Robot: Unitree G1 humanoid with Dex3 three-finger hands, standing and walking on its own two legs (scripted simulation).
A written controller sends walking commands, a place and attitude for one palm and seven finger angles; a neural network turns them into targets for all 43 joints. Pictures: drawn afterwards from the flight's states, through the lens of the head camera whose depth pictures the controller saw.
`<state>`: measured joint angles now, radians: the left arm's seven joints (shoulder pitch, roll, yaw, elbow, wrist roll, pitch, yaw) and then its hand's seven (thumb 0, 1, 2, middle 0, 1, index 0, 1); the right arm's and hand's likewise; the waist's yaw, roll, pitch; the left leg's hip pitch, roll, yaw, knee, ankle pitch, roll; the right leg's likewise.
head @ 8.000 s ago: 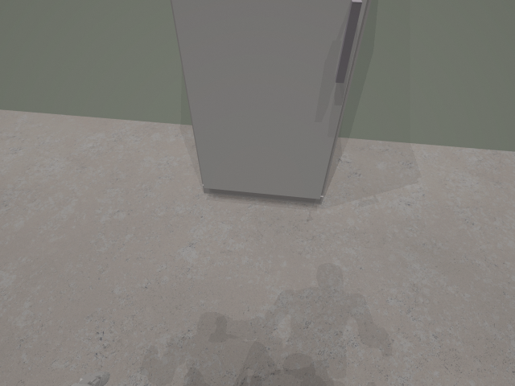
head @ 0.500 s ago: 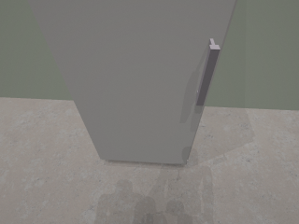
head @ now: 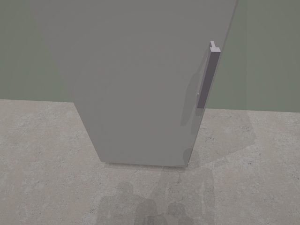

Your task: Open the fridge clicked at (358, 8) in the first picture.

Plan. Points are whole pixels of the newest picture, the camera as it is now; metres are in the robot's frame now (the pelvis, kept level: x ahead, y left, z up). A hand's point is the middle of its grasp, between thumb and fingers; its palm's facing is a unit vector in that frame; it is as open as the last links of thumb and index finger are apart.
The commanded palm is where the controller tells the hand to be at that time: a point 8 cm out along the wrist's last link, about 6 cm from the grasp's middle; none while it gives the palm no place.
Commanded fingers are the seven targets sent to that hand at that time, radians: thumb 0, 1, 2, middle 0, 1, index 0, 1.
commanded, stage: shuffle to correct the standing spot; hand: right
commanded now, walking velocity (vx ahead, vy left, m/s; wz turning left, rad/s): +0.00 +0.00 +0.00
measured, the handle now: (205, 77) +0.57 -0.16 +0.09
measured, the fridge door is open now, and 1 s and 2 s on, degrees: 0 0 0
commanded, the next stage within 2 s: come to a stop and stand still in 0.44 s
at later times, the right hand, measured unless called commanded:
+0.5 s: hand out of the picture -0.02 -0.14 -0.19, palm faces +0.12 +0.98 -0.12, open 7.4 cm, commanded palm none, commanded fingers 0.00 -0.90 -0.90 0.20 0.30 0.20 0.30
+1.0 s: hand out of the picture +0.16 -0.17 -0.19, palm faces +0.08 +0.97 -0.22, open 7.3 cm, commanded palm none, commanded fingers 0.00 -0.90 -0.90 0.20 0.30 0.20 0.30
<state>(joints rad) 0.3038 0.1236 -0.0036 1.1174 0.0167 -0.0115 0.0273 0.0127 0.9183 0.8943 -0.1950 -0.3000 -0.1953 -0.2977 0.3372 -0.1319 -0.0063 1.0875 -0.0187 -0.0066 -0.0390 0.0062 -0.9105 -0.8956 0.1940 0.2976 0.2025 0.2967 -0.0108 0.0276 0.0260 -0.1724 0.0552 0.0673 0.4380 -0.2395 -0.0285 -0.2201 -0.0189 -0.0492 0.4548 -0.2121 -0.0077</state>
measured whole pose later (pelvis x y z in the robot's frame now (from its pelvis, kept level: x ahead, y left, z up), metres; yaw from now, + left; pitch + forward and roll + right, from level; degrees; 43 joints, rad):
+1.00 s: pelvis +0.10 +0.02 -0.01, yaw -2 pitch -1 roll +0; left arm 0.23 0.13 0.04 1.07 0.01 0.03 0.04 0.01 0.91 0.89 -0.19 -0.30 -0.19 -0.30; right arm 0.17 -0.17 -0.05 0.98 -0.03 0.01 -0.05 0.01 -0.92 -0.90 0.19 0.30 0.20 0.30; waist -0.01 0.03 0.10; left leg -0.35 0.07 0.14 0.57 -0.21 0.03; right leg -0.32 -0.02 -0.07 0.85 -0.50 0.01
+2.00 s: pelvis +0.07 +0.03 +0.00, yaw -2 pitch -2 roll +0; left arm 0.33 0.07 0.00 1.15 0.02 -0.01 0.04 0.00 0.91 0.89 -0.19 -0.30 -0.19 -0.30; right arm 0.35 -0.09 0.00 1.13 -0.01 -0.01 -0.04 0.01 -0.91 -0.90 0.19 0.30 0.20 0.30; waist -0.01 0.02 0.03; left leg -0.18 0.01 0.08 0.43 -0.23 0.02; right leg -0.19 -0.05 -0.09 0.44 -0.22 0.01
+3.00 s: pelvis +0.10 +0.01 +0.00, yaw +0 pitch -1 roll +0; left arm 0.26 0.16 -0.02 1.12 0.02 -0.02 0.03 0.01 0.91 0.89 -0.19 -0.30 -0.20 -0.30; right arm 0.29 -0.15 0.02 1.10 -0.02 -0.01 -0.04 0.01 -0.91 -0.90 0.20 0.30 0.20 0.30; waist -0.01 0.00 0.04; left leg -0.16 0.04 0.04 0.46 -0.28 -0.01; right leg -0.15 -0.01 -0.12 0.44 -0.27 -0.03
